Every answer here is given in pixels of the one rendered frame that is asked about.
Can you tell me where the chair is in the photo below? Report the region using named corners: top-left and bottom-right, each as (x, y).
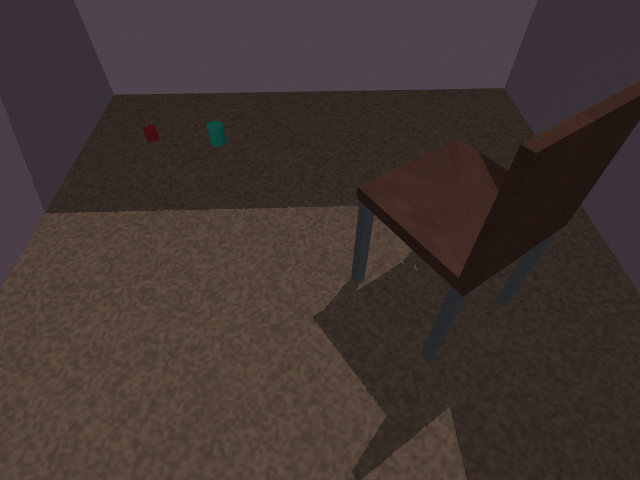
top-left (351, 81), bottom-right (640, 362)

